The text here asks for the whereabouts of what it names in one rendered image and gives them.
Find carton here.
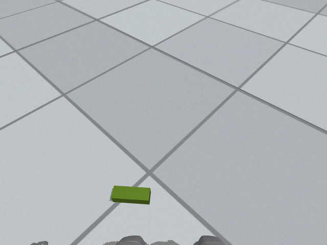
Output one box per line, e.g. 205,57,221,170
111,186,151,205

